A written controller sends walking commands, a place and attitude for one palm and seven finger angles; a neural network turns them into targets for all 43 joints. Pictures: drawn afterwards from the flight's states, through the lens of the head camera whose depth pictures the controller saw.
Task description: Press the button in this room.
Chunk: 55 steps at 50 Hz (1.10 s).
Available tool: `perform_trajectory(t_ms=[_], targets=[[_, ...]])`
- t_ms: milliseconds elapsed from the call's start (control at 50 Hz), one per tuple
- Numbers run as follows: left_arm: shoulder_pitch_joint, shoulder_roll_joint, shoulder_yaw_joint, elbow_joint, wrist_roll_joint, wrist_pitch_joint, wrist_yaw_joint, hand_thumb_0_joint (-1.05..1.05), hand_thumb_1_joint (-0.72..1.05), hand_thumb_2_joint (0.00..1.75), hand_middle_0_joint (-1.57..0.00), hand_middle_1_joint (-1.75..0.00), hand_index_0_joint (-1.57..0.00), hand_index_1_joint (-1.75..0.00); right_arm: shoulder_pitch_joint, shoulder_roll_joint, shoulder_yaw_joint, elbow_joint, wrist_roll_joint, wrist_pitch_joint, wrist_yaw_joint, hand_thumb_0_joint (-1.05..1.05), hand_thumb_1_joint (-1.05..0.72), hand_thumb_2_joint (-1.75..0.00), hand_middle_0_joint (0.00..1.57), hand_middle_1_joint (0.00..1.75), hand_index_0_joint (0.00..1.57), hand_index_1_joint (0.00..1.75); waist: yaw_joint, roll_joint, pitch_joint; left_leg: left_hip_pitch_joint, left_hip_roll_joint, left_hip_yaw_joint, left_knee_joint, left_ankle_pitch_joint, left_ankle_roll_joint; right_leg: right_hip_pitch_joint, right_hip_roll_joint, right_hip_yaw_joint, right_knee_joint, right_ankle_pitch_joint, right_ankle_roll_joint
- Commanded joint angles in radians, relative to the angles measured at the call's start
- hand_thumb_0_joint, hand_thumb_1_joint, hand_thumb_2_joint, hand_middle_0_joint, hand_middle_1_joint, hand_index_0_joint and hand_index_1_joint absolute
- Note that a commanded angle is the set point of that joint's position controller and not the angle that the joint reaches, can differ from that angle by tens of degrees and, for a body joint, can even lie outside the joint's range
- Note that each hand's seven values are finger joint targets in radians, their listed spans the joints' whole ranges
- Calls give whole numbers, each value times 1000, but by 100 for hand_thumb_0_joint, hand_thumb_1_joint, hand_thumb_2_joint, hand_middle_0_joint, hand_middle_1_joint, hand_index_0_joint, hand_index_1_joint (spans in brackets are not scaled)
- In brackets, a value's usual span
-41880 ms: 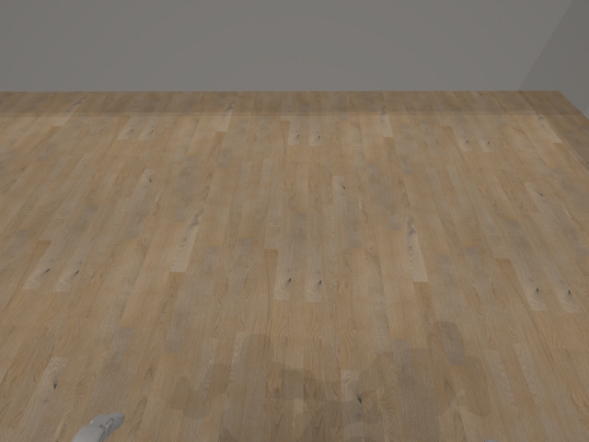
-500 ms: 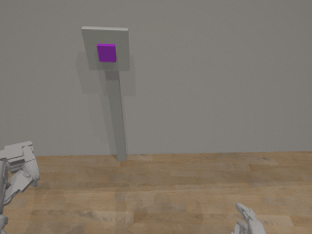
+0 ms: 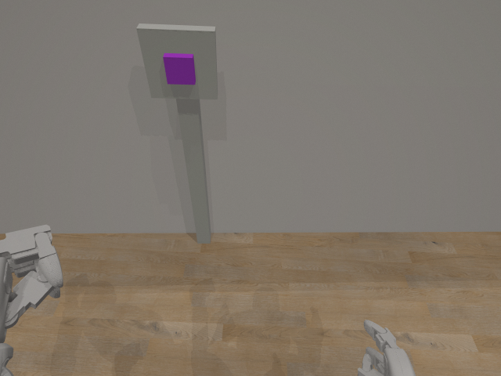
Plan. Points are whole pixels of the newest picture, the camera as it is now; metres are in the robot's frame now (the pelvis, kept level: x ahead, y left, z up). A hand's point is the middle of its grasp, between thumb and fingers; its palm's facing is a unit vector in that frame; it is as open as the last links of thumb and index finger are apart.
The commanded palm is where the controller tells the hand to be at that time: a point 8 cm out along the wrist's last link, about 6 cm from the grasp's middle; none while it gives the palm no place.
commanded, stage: let the arm hang, fingers relaxed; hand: left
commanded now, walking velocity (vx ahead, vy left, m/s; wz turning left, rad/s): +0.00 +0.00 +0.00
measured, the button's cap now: (180, 68) +0.77 +0.23 +0.11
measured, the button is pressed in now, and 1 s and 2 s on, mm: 0 0 0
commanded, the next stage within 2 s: stand and wait in 1.14 s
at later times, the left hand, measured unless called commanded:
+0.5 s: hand out of the picture -0.01 +0.18 -0.18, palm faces +0.04 -0.98 -0.22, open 4.3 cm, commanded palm none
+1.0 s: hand out of the picture +0.00 +0.14 -0.18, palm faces +0.04 -0.99 -0.17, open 7.3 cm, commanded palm none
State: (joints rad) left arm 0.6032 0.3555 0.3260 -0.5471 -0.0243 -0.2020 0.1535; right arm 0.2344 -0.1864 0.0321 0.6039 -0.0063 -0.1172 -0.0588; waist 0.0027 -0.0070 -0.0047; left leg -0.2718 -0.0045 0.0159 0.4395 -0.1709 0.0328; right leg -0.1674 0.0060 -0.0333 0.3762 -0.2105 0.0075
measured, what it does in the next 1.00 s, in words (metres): stands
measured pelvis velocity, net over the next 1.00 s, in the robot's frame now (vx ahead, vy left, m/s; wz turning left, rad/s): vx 0.01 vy -0.02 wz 0.00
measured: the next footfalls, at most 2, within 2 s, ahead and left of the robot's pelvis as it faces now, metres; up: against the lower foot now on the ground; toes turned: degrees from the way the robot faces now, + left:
none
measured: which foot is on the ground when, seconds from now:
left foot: down 0.00-1.00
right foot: down 0.00-1.00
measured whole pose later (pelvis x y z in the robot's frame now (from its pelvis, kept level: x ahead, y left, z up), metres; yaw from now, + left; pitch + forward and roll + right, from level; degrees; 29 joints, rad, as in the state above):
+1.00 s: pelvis +0.01 -0.02 +0.00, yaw +0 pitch -2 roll +0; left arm 0.29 0.12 -0.01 1.14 0.01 0.00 0.03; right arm 0.32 -0.13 0.00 1.12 -0.01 0.01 -0.04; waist 0.00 0.01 0.03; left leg -0.22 -0.01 0.01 0.44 -0.19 0.01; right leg -0.14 0.00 -0.04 0.43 -0.26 -0.02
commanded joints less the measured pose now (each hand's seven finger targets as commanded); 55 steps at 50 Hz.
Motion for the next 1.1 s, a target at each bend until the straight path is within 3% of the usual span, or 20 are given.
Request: perform_trajectory(t_ms=[0,20,40,80,120,180,200,220,240,280,360,380,540,620,660,840,1080], targets=[[10,154,120,-186,-12,-59,16,0,90,90,-130,-150,-130,-150,-120,-134,-59,-159,0,-46,-12,0,-90,-90,20,30,20,30,-2,75,-69,39,68,-86,-103,-9,-15,-3,-28,46,-57,45,-11],[-123,58,-226,645,82,100,-122,0,90,90,-130,-150,-130,-150,-144,-327,-122,111,6,-74,78,0,-90,-90,20,30,20,30,-35,49,22,-61,85,-107,91,274,-3,-109,-99,3,125,229,-38],[-118,38,-201,669,61,169,-139,0,90,90,-126,-146,-126,-146,-58,-261,-123,110,14,-14,74,0,-90,-90,20,30,20,30,-22,30,-76,59,96,-75,109,348,-12,-133,-96,67,115,202,-46],[-151,4,-218,682,55,189,-144,0,90,90,-119,-138,-119,-138,-35,-233,-106,92,5,17,69,0,-90,-90,20,30,20,30,-21,35,-97,30,119,-115,100,285,16,-154,-75,30,157,40,-44],[-205,20,-227,775,61,192,-148,0,90,90,-112,-130,-112,-130,-49,-247,-94,85,-4,43,62,0,-90,-90,20,30,20,30,-12,-61,-101,-20,134,-171,57,285,48,-93,-45,19,197,-2,-44],[-268,56,-231,958,65,191,-151,0,90,90,-101,-118,-101,-118,-77,-244,-88,112,-15,64,53,0,-90,-90,20,30,20,30,1,-208,-115,-24,84,-138,94,213,36,-36,-106,88,124,101,-70],[-290,61,-239,1015,63,196,-148,0,90,90,-97,-114,-97,-114,-66,-230,-85,121,-15,75,53,0,-90,-90,20,30,20,30,-7,-206,-114,-7,63,-120,109,172,25,-49,-132,104,103,101,-87],[-308,58,-248,1072,59,197,-145,0,90,90,-93,-110,-93,-110,-67,-217,-81,142,-18,85,51,0,-90,-90,20,30,20,30,-9,-166,-96,17,47,-100,116,150,15,-72,-151,127,81,116,-99],[-322,57,-258,1122,56,199,-142,0,90,90,-90,-106,-90,-106,-58,-205,-77,162,-20,93,50,0,-90,-90,20,30,20,30,-15,-90,-94,41,44,-94,108,140,9,-79,-155,136,73,112,-104],[-326,45,-275,1218,50,200,-138,0,90,90,-82,-98,-82,-98,-49,-183,-66,203,-20,103,49,0,-90,-90,20,30,20,30,-14,60,-68,52,62,-107,59,123,9,-79,-130,121,64,51,-88],[-285,11,-287,1389,39,201,-133,0,90,90,-68,-82,-68,-82,-17,-156,-55,276,-17,113,39,0,-90,-90,20,30,20,30,3,197,-20,12,83,-137,-17,48,14,-24,-99,99,20,-15,-73],[-279,8,-286,1422,39,200,-134,0,90,90,-64,-78,-64,-78,-8,-152,-56,292,-17,114,36,0,-90,-90,20,30,20,30,4,205,-17,14,85,-136,-23,35,13,-14,-99,98,9,-13,-75],[-270,-31,-306,1589,35,198,-133,0,90,90,-35,-46,-35,-46,91,-133,-58,399,-10,124,27,0,-90,-90,20,30,20,30,-9,10,70,39,94,-134,-70,-47,14,-58,-98,85,-66,-94,-76],[-251,-48,-310,1631,33,197,-128,0,90,90,-20,-30,-20,-30,116,-114,-56,436,-9,123,27,0,-90,-90,20,30,20,30,-10,-20,82,57,91,-116,-74,-39,13,-71,-101,81,-72,-105,-74],[-246,-56,-310,1646,33,196,-126,0,90,90,-20,-30,-20,-30,128,-103,-54,452,-11,122,25,0,-90,-90,20,30,20,30,-9,-35,89,56,90,-113,-81,-35,13,-71,-100,81,-73,-106,-73],[-223,-96,-310,1674,32,196,-117,0,90,90,-20,-30,-20,-30,148,-46,-48,494,-11,121,22,0,-90,-90,20,30,20,30,-5,-5,123,51,86,-96,-86,-16,11,-80,-100,81,-67,-86,-69],[-220,-123,-300,1680,32,190,-113,0,90,90,-20,-30,-20,-30,164,-24,-53,508,-11,115,13,0,-90,-90,20,30,20,30,-6,29,116,53,86,-89,-81,21,5,-53,-96,79,-62,-34,-70]])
